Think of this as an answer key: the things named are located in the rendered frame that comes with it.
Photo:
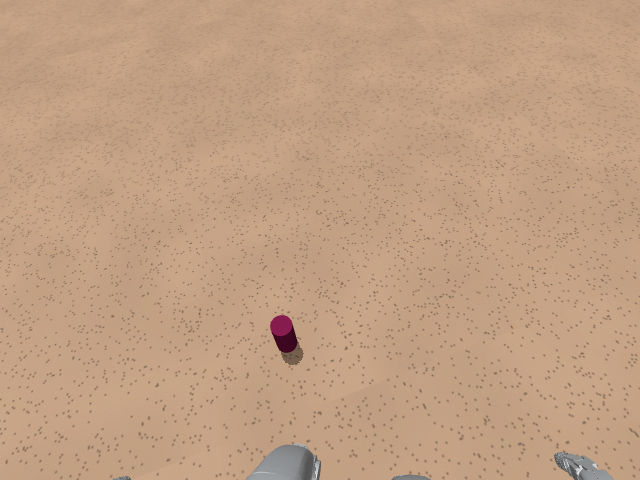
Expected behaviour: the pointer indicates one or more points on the can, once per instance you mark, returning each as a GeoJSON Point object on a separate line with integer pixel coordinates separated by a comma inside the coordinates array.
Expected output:
{"type": "Point", "coordinates": [283, 333]}

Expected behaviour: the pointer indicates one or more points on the right robot hand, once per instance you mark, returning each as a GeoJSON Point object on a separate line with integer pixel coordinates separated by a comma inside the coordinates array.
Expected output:
{"type": "Point", "coordinates": [580, 468]}

